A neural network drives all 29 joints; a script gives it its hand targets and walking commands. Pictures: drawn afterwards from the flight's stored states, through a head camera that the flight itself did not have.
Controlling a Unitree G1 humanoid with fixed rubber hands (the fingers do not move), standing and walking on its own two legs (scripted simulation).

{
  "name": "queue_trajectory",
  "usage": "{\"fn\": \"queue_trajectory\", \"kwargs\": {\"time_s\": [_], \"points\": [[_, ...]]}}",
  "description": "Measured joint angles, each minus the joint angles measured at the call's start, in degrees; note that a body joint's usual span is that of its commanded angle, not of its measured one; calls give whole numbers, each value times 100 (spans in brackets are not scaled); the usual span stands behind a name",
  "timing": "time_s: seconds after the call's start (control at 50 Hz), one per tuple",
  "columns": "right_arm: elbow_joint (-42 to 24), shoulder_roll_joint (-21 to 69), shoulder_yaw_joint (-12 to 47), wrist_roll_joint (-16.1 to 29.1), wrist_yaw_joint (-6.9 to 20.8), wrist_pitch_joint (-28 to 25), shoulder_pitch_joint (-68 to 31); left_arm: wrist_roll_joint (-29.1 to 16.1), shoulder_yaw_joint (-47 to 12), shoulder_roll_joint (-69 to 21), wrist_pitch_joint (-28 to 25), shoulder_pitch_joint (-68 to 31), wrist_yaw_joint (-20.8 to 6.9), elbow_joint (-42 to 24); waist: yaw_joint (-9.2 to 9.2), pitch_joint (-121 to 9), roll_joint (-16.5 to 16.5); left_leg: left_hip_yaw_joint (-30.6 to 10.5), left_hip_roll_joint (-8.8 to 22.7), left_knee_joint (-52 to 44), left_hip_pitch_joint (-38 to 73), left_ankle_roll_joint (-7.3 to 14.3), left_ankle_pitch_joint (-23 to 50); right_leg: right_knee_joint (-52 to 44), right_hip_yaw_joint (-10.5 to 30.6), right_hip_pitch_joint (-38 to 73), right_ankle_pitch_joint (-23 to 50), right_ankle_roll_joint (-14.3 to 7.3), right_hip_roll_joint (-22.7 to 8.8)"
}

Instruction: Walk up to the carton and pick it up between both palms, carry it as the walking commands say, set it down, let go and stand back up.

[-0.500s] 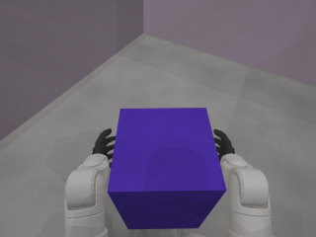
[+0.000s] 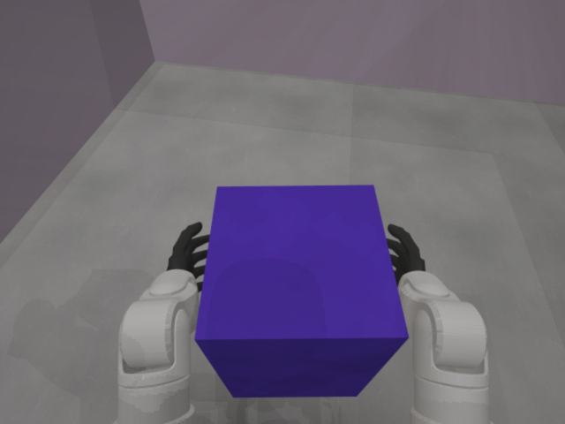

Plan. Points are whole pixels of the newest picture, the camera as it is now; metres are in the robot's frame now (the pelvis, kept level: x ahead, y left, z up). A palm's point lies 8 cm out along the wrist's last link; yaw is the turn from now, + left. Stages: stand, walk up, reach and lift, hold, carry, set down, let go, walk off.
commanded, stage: carry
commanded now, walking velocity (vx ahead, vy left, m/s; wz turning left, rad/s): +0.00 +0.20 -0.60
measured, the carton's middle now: (295, 304) +0.28 +0.00 +0.02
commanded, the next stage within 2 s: none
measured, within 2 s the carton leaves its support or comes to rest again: neither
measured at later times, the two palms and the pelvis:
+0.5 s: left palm (196, 276) +0.28 +0.13 +0.09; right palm (428, 370) +0.17 -0.14 +0.08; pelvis -0.03 +0.09 +0.01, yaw -19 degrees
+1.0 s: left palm (171, 280) +0.27 +0.16 +0.09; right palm out of the picture +0.10 -0.07 +0.08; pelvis -0.03 +0.20 +0.01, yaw -34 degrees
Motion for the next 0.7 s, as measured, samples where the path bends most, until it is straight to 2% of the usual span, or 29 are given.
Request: {"fn": "queue_trajectory", "kwargs": {"time_s": [0.04, 0.08, 0.12, 0.18, 0.24, 0.28, 0.3, 0.34, 0.4, 0.48, 0.56, 0.62, 0.64, 0.68, 0.7], "points": [[234, -7, 118, -29, 11, -61, 48, -9, 94, 9, 27, 96, -9, 72, 94, -10, -18, 147, 107, 231, -59, 184, -41, 1127, -333, -370, -931, -129, 59], [308, -19, 185, -64, 19, -21, 126, -35, 107, 17, 95, 164, -2, 126, 171, -6, 1, 292, 191, 158, 39, 286, -99, 2080, -696, -577, -1055, -211, 72], [228, -24, 179, -75, 25, 15, 178, -85, 72, 20, 123, 158, 41, 112, 218, -4, 41, 424, 243, 55, 100, 346, -68, 2389, -1001, -570, -931, -224, 70], [104, -21, 145, -95, 32, -3, 156, -115, 78, 6, 97, 41, 61, 90, 223, -24, 123, 645, 305, 82, 75, 421, -70, 1923, -1325, -248, -986, -292, 134], [96, -15, 102, -126, 40, -32, 102, -121, 122, -14, 61, -87, 57, 160, 177, -77, 218, 894, 355, 321, -12, 468, -207, 766, -1495, 373, -802, -401, 257], [117, -17, 39, -138, 46, -46, 76, -104, 119, -31, 24, -169, 42, 270, 161, -136, 265, 1067, 389, 676, -148, 466, -400, -299, -1452, 850, -169, -445, 301], [173, -23, -25, -129, 50, -78, 83, -80, 77, -37, -49, -173, 29, 396, 165, -143, 343, 1016, 401, 922, -267, 310, -632, -243, -1377, 765, -117, -522, 336], [282, -22, -105, -103, 49, -66, 129, -38, 1, -28, -105, -138, 10, 597, 85, -62, 367, 593, 220, 1727, -575, 38, -1131, -156, -1221, 705, -160, -616, 302], [261, -35, -67, -48, 12, 5, 210, -28, -63, -8, -66, 3, -1, 552, -56, 59, 351, 109, 86, 2645, -966, -157, -874, -454, -968, 764, 47, -547, 235], [-62, -36, -11, 6, -33, 0, 195, -50, -94, -5, -65, 37, 3, 176, -117, 184, 267, -189, 124, 2439, -1039, -258, -645, -706, -611, 688, 347, -383, 156], [-176, -24, -36, 25, -30, -24, 112, -26, -101, -9, -92, 6, -1, 18, -74, 184, 120, -243, 50, 1446, -639, -224, -782, -675, -251, 512, 448, -165, 39], [-122, -13, -33, 20, -20, -2, 35, -7, -58, -10, -48, -6, -4, -17, -38, 117, 31, -47, -14, 97, 25, -107, -483, -399, 29, 290, 385, 48, 20], [-51, -3, -15, 11, -15, -30, 9, -10, -12, -5, -51, -21, -6, 3, -34, 108, -13, 15, -29, -25, 33, 6, 20, -155, 70, 160, 240, 6, 24], [171, -4, 88, -16, -3, -98, 31, -19, 86, 4, -36, 52, -13, 62, 47, 88, -35, 158, 67, 246, -73, 197, 25, 856, -218, -198, -819, -98, 73], [247, -9, 135, -33, 2, -94, 62, -25, 111, 8, -3, 95, -14, 91, 91, 89, -23, 232, 124, 271, -47, 255, -56, 1400, -404, -337, -1075, -147, 94]]}}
